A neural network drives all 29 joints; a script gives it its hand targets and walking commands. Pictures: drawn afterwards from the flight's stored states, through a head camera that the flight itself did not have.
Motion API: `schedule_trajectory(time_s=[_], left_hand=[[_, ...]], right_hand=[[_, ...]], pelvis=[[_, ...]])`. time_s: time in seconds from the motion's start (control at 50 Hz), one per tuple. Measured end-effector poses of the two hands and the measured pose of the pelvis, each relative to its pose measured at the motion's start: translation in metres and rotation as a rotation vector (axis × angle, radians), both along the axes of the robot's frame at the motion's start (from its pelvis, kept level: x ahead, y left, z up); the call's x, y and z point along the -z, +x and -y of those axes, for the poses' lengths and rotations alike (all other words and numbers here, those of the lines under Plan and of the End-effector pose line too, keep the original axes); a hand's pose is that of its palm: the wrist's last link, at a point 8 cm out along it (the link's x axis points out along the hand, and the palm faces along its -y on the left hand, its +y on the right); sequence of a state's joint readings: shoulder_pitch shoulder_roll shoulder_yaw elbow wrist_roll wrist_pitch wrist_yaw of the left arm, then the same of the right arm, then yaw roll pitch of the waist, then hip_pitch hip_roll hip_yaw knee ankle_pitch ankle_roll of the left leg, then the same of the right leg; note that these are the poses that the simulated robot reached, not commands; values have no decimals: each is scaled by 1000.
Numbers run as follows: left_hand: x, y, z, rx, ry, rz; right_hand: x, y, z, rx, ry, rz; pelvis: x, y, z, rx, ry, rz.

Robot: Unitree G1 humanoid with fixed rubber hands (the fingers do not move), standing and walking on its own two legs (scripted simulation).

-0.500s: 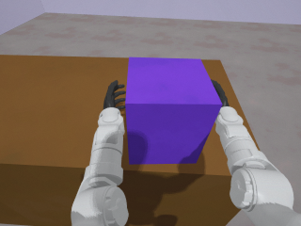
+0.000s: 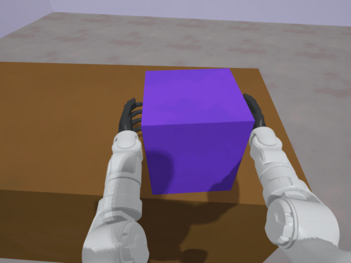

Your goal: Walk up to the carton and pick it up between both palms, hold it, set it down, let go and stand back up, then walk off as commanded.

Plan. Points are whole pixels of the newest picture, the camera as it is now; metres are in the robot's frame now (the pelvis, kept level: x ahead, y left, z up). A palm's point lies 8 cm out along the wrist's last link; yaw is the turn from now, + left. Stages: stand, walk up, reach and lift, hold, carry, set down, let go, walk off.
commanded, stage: set down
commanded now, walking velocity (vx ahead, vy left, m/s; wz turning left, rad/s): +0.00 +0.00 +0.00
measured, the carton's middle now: (189, 133) +0.43 -0.01 +0.09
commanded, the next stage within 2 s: none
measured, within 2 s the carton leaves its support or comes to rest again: rests again in 0.44 s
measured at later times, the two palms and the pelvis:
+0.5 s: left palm (136, 138) +0.40 +0.12 +0.10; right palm (264, 132) +0.42 -0.20 +0.10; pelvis +0.00 -0.01 +0.00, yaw +0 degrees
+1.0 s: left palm (117, 167) +0.30 +0.15 +0.12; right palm (301, 161) +0.33 -0.25 +0.11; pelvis -0.05 -0.02 +0.00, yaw +0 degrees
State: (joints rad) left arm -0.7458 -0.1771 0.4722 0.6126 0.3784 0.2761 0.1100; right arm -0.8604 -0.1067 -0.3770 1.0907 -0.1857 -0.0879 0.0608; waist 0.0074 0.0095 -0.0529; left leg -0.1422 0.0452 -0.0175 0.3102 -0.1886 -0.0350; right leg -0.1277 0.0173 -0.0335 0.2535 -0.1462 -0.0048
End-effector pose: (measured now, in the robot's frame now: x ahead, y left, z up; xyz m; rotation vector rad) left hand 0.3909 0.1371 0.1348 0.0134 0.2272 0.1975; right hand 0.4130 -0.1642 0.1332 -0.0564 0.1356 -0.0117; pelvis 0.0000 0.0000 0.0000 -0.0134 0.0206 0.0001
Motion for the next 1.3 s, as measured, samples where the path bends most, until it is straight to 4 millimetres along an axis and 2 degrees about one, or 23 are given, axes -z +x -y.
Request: schedule_trajectory(time_s=[0.14,0.24,0.44,0.5,0.58,0.66,0.8,0.9,1.0,1.1,1.3], left_hand=[[0,1,0,1,9,7],[1,4,0,12,66,14],[33,7,10,11,33,-91],[30,9,15,21,39,-84],[14,5,18,40,40,-36],[5,-5,13,48,26,-22],[17,-42,1,35,13,-75],[18,-71,-7,24,1,-50],[15,-89,-10,20,-9,-34],[15,-101,-8,17,-26,-34],[19,-107,-5,28,-19,-46]], right_hand=[[2,0,1,0,12,2],[8,0,4,16,90,-18],[32,10,26,86,100,-139],[33,11,37,112,106,-133],[28,7,49,116,103,-98],[26,-4,61,114,85,-84],[34,-38,81,103,75,-126],[30,-65,83,59,47,-100],[24,-86,85,32,17,-121],[23,-101,84,13,8,-145],[54,-128,80,10,7,-209]], pelvis=[[0,0,0,0,0,0],[0,-1,0,0,0,1],[1,-3,5,2,5,-35],[1,-3,6,3,4,-45],[0,-3,7,5,2,-45],[0,-7,9,5,4,-38],[1,-22,11,6,6,-18],[2,-35,14,6,10,0],[4,-49,18,7,16,23],[5,-58,21,8,20,36],[5,-59,21,8,21,39]])
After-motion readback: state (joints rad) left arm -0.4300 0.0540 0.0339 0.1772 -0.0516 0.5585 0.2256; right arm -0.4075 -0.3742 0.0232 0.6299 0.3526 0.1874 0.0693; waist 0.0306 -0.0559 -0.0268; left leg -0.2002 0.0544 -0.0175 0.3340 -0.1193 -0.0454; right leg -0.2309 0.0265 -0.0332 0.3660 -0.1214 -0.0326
